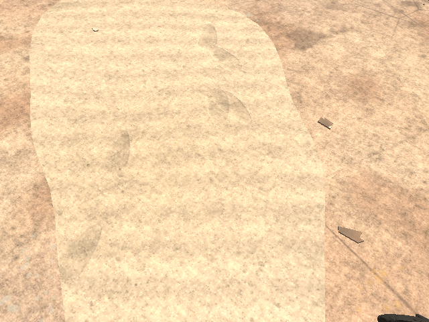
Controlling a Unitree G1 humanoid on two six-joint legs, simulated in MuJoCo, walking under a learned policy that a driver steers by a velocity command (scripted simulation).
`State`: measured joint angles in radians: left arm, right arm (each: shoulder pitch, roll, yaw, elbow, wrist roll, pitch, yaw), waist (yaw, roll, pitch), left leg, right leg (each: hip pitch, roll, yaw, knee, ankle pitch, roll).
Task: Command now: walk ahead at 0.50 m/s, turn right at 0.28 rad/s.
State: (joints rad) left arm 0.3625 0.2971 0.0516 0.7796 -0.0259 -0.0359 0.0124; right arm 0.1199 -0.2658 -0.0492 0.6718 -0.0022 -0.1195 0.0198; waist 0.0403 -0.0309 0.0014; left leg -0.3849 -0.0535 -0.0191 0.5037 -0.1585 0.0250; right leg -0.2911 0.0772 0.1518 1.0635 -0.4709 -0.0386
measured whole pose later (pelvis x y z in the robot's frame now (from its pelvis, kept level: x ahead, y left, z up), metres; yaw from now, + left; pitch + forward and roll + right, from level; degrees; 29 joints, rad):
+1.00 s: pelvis +0.52 +0.00 -0.01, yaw +16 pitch +1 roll -1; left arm 0.30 0.29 0.06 0.85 -0.01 -0.06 0.01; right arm 0.11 -0.29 -0.07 0.65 0.02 -0.04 0.04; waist 0.03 0.01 0.07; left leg -0.49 -0.05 0.05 0.64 -0.19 0.11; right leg -0.16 -0.05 -0.09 1.04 -0.50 0.02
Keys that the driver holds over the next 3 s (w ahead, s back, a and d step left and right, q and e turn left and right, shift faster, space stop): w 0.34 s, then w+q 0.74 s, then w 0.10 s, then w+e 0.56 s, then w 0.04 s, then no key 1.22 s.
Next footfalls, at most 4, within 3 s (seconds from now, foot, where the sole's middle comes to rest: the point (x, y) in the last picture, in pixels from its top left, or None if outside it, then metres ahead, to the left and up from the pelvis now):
0.38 right None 0.35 -0.16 -0.77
0.94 left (199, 277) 0.63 0.10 -0.77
1.46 right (232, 189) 0.98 0.00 -0.77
1.92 left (174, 141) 1.22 0.24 -0.77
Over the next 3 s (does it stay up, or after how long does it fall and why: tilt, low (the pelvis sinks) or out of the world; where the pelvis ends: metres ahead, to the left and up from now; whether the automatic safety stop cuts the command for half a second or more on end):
stays up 1.19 0.11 0.01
